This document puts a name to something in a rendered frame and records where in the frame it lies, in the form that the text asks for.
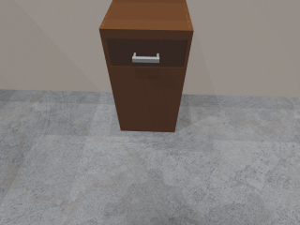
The handle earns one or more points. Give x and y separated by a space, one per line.
145 59

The drawer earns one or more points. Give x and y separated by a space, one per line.
171 51

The cabinet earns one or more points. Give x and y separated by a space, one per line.
147 98

